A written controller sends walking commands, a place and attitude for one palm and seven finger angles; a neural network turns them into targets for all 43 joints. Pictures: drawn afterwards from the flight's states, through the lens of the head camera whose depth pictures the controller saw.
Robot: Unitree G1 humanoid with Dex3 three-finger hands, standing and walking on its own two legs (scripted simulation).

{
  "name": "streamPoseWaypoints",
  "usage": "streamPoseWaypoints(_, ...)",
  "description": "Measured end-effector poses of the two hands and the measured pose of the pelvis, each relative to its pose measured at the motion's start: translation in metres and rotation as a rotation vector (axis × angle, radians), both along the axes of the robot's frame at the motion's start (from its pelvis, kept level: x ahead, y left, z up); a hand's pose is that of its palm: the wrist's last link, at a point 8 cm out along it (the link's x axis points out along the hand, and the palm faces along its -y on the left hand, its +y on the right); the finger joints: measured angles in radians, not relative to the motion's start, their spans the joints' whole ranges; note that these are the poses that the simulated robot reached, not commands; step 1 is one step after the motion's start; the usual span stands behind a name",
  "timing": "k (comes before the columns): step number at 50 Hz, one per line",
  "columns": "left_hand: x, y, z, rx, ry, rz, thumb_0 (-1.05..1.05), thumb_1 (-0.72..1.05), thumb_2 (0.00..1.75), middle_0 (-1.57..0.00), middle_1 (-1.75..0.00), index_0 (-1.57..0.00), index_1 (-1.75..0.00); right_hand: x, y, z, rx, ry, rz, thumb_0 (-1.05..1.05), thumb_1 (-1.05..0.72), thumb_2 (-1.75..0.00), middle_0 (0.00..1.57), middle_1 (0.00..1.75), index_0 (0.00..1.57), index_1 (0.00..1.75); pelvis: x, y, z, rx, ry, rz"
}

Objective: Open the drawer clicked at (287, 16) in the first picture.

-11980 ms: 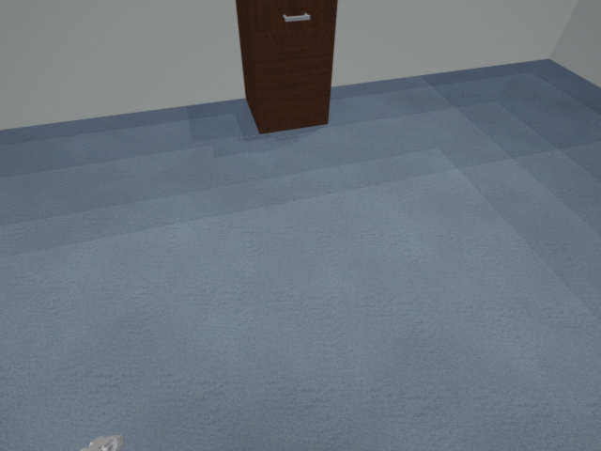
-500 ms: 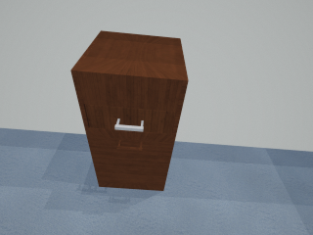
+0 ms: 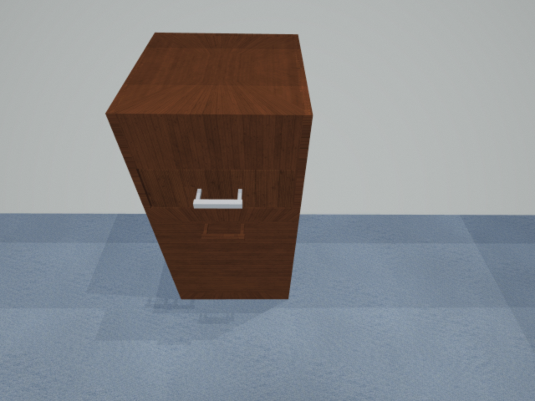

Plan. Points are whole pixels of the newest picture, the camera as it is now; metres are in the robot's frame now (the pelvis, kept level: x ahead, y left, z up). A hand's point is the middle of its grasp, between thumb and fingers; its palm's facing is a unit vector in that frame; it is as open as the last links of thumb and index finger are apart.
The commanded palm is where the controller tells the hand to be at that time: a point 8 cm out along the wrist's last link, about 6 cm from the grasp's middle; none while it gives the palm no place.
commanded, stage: look again from close up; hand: left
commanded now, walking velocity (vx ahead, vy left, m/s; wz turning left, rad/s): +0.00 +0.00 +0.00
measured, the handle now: (218, 198) +0.61 +0.16 -0.13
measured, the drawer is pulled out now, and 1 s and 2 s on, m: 0.00 0.00 0.00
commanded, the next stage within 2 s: shuffle to correct the standing spot in 0.46 s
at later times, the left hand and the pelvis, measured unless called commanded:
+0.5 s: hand out of the picture +0.00 +0.13 -0.18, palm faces +0.02 -0.99 -0.13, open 7.3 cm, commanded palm none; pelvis +0.02 -0.02 +0.00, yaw +0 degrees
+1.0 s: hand out of the picture +0.03 +0.11 -0.18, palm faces +0.09 -0.98 -0.16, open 7.4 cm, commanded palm none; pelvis +0.10 -0.04 -0.01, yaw +0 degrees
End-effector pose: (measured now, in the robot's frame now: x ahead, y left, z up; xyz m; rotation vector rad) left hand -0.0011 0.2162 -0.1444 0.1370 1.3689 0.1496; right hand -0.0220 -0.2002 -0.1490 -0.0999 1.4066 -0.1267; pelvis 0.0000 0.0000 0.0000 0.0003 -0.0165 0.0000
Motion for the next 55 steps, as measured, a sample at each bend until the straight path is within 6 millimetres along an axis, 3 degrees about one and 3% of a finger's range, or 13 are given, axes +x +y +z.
streamPoseWaypoints(7,-0.016,-0.019,-0.003,-0.039,0.040,0.013,0.01,0.92,0.90,-0.20,-0.30,-0.20,-0.30,0.024,-0.026,0.005,-0.050,-0.035,0.023,0.01,-0.92,-0.90,0.20,0.30,0.20,0.30,0.004,-0.006,0.001,0.002,0.000,0.000)
streamPoseWaypoints(14,-0.020,-0.035,-0.005,-0.070,0.072,0.015,0.00,0.91,0.90,-0.20,-0.30,-0.20,-0.30,0.036,-0.037,0.009,-0.070,-0.044,0.031,0.00,-0.91,-0.90,0.19,0.30,0.20,0.30,0.010,-0.012,0.002,0.001,0.003,-0.001)
streamPoseWaypoints(33,0.009,-0.029,-0.004,-0.032,0.042,0.000,0.00,0.91,0.90,-0.20,-0.30,-0.20,-0.30,0.031,-0.029,0.002,-0.029,0.016,0.014,0.00,-0.91,-0.90,0.19,0.30,0.20,0.30,0.029,-0.021,0.000,0.003,0.004,-0.005)
streamPoseWaypoints(43,0.027,-0.037,-0.006,-0.020,0.078,0.012,0.00,0.91,0.90,-0.19,-0.30,-0.20,-0.30,0.037,-0.045,-0.008,-0.020,0.080,-0.019,0.00,-0.91,-0.90,0.20,0.30,0.20,0.30,0.064,-0.033,-0.010,0.016,0.034,-0.009)
streamPoseWaypoints(48,0.028,-0.048,-0.009,-0.026,0.095,0.072,0.00,0.91,0.90,-0.19,-0.30,-0.20,-0.30,0.074,-0.056,-0.005,-0.042,0.086,0.023,0.01,-0.91,-0.90,0.20,0.30,0.20,0.30,0.087,-0.038,-0.011,0.001,0.039,0.011)
streamPoseWaypoints(55,0.014,-0.058,-0.010,-0.083,0.248,0.087,0.00,0.91,0.90,-0.20,-0.30,-0.20,-0.30,0.190,-0.056,0.005,-0.100,-0.126,0.053,0.01,-0.92,-0.90,0.19,0.30,0.20,0.30,0.121,-0.027,-0.011,-0.010,0.009,-0.015)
